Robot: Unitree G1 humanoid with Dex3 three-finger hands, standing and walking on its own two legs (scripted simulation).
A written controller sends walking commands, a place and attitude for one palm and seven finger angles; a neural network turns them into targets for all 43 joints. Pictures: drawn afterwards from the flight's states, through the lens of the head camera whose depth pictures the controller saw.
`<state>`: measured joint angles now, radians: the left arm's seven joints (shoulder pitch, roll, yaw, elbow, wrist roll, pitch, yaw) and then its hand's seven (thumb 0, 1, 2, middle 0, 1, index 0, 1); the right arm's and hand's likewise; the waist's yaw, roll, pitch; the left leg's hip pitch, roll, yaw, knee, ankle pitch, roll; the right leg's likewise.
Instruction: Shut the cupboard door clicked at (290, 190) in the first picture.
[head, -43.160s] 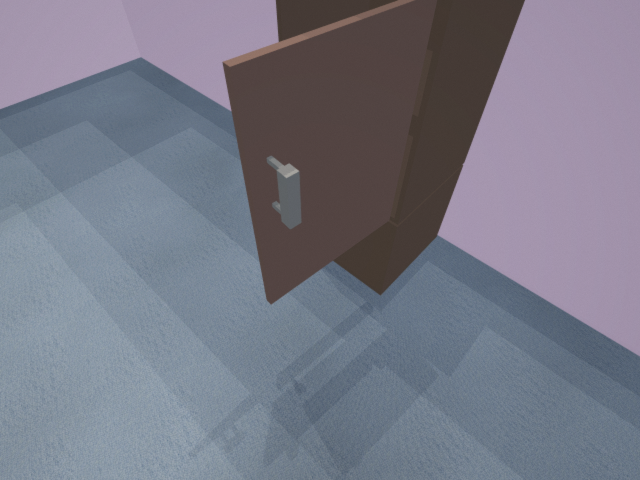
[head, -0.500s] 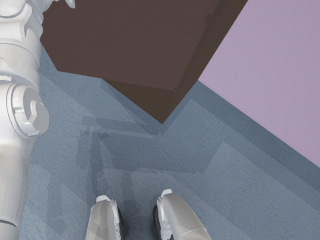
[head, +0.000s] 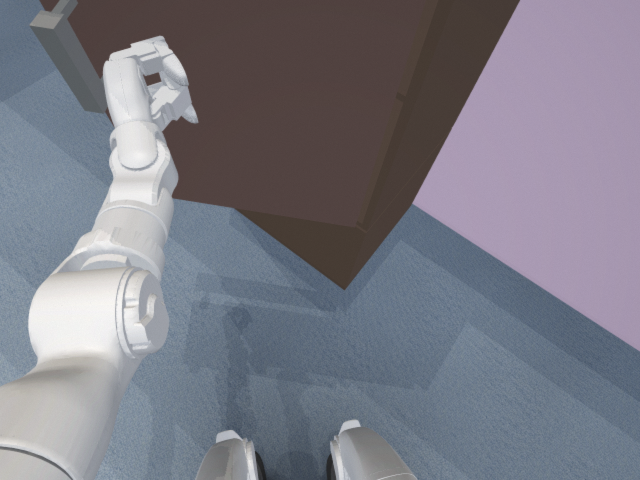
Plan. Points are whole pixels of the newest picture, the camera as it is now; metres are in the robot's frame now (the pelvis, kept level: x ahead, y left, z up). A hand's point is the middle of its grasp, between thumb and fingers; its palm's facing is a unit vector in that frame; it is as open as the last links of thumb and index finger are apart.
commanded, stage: pull the fist back off the door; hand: left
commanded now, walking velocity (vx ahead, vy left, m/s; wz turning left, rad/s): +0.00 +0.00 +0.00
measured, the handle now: (83, 55) +0.64 +0.20 +0.10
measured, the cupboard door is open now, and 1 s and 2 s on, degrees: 29 29 29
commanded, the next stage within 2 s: draw the hand back to the body in 0.30 s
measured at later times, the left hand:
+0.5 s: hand (190, 128) +0.50 +0.07 +0.11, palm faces +0.12 -0.99 -0.03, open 3.1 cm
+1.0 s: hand (64, 242) +0.34 +0.15 +0.17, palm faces +0.10 -0.99 -0.12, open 3.1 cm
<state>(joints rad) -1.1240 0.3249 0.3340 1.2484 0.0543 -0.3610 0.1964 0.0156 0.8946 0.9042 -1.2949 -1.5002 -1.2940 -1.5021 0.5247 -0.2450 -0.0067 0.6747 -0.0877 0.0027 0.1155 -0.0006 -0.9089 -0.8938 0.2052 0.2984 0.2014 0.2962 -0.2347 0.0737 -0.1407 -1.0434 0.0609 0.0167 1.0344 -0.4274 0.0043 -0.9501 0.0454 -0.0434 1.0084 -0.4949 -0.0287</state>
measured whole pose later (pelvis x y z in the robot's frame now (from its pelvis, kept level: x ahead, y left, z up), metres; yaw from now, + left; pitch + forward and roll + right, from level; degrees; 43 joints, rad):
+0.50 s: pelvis +0.00 -0.01 +0.01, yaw +2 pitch +19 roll +0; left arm -0.93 0.18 0.23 1.14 -0.01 -0.42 0.18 0.02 0.89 0.90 -1.30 -1.50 -1.30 -1.50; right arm 0.33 -0.24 -0.02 0.65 -0.05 0.02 0.07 0.00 -0.91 -0.89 0.20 0.30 0.20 0.30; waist -0.14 0.05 -0.14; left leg -0.91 0.04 0.01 0.98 -0.41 -0.01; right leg -0.83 0.03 -0.05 0.99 -0.50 -0.05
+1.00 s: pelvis +0.00 +0.00 +0.06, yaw +1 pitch +4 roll +0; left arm -0.18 0.21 0.09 0.31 -0.14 -0.18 0.01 0.02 0.90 0.90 -1.23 -1.43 -1.23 -1.43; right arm 0.26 -0.26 -0.01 0.61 0.05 0.02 -0.03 0.01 -0.91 -0.89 0.20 0.30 0.20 0.30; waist -0.02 0.05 -0.09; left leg -0.43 0.02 0.04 0.66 -0.31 0.00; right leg -0.36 0.02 -0.02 0.68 -0.39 -0.03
